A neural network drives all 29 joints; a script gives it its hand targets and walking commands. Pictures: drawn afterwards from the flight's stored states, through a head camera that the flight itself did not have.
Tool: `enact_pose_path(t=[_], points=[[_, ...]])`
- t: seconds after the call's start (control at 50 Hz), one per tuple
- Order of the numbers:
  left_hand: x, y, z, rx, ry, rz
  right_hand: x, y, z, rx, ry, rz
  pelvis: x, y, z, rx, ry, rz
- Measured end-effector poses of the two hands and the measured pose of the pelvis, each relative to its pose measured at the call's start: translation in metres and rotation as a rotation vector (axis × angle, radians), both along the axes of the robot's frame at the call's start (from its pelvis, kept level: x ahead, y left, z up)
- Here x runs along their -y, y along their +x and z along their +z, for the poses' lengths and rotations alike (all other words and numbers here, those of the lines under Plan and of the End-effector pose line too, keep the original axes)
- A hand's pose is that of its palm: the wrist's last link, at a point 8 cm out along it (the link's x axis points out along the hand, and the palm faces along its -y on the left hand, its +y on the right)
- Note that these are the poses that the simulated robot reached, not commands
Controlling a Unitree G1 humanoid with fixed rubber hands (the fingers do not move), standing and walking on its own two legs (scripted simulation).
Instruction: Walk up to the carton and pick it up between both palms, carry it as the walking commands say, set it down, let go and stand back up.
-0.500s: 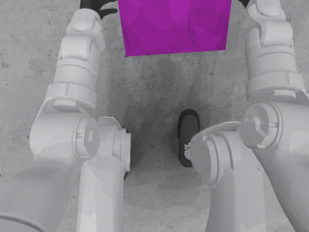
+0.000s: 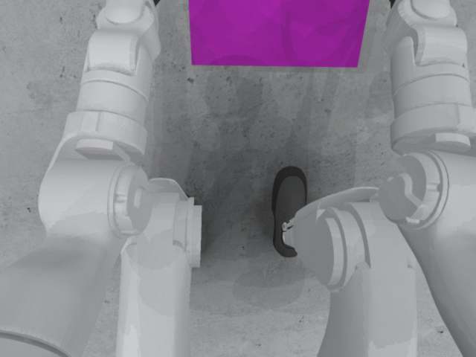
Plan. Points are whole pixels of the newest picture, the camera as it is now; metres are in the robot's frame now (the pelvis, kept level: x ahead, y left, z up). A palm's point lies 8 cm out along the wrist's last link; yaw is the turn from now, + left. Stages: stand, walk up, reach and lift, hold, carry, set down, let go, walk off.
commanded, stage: set down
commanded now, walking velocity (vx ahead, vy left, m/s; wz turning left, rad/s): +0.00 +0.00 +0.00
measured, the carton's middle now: (270, 1) +0.55 -0.05 -0.28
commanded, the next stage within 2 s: none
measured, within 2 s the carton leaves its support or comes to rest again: rests again in 1.18 s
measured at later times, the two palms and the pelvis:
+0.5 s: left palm out of the picture +0.54 +0.12 -0.20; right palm out of the picture +0.54 -0.20 -0.18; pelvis +0.00 +0.00 +0.00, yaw +0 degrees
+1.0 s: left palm out of the picture +0.54 +0.12 -0.20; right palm out of the picture +0.54 -0.20 -0.18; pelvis +0.01 +0.00 -0.01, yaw +0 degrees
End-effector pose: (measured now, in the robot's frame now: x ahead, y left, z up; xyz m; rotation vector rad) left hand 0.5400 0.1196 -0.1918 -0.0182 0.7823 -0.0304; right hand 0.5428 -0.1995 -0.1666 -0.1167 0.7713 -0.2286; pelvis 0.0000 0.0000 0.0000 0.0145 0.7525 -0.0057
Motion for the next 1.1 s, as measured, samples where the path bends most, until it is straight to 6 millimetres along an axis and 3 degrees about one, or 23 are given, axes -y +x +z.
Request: enact_pose_path(t=[0.24, 1.1], points=[[-0.003, -0.001, -0.004, -0.004, 0.008, 0.008, -0.002, -0.004, -0.01, -0.028, 0.02, 0.004, 0.0, 0.002, -0.002, 0.003, 0.001, 0.001], [-0.005, 0.003, -0.013, 0.025, 0.003, 0.004, -0.002, 0.001, -0.019, -0.007, 0.028, 0.025, -0.001, 0.008, -0.007, 0.003, -0.003, 0.005]])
